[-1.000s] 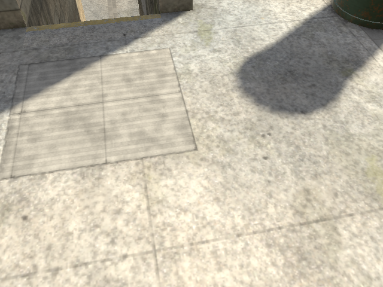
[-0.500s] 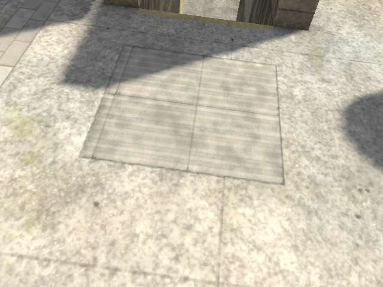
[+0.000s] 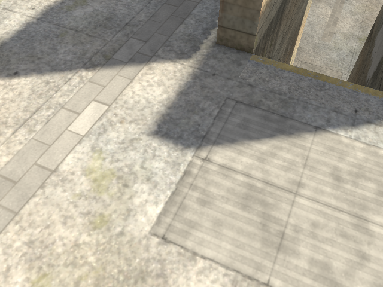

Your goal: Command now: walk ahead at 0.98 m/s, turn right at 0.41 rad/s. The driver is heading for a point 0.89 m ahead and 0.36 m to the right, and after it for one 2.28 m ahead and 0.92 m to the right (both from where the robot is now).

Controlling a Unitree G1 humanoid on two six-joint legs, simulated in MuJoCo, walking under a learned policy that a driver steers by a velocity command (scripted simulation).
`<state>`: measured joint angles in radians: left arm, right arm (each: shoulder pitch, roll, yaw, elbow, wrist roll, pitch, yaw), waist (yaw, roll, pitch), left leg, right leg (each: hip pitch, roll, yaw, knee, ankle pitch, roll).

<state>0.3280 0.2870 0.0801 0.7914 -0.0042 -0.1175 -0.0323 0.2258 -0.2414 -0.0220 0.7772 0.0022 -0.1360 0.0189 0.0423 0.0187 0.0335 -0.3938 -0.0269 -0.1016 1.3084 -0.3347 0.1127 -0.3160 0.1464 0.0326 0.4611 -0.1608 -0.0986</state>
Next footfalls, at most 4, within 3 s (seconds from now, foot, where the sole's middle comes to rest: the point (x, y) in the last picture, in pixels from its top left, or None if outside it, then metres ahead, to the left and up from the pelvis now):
0.26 left None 0.45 0.15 -0.77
0.72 right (269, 222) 0.73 -0.25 -0.77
1.14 left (305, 145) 1.12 -0.45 -0.77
1.64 right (347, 161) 1.04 -0.62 -0.77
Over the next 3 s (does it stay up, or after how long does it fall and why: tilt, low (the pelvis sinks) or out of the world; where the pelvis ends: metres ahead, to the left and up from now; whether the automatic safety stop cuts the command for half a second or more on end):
stays up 1.03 -0.49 0.01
